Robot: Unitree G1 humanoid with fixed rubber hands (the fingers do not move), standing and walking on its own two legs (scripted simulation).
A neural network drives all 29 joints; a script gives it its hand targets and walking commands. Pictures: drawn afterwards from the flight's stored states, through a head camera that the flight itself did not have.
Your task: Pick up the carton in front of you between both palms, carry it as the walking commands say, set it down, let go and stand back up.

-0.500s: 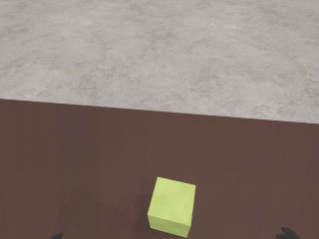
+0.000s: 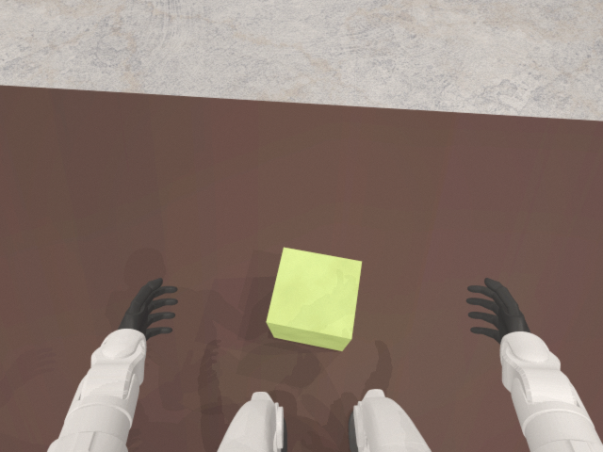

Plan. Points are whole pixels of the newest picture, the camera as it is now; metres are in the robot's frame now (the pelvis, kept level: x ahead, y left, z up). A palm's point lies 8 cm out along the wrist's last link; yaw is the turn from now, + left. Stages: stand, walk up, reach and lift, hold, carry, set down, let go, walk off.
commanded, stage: reach and lift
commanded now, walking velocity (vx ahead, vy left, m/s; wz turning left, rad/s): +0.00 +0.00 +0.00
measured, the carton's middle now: (314, 302) +0.43 -0.01 -0.60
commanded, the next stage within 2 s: none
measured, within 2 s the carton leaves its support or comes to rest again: neither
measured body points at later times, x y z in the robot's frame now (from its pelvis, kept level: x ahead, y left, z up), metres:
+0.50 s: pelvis -0.07 +0.01 -0.07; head +0.22 +0.02 +0.28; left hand +0.49 +0.18 -0.15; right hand +0.41 -0.22 -0.16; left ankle +0.01 +0.11 -0.69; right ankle +0.02 -0.13 -0.69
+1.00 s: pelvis -0.07 +0.00 -0.19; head +0.27 +0.01 +0.10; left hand +0.48 +0.17 -0.36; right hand +0.40 -0.22 -0.35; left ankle +0.01 +0.11 -0.69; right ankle +0.02 -0.13 -0.69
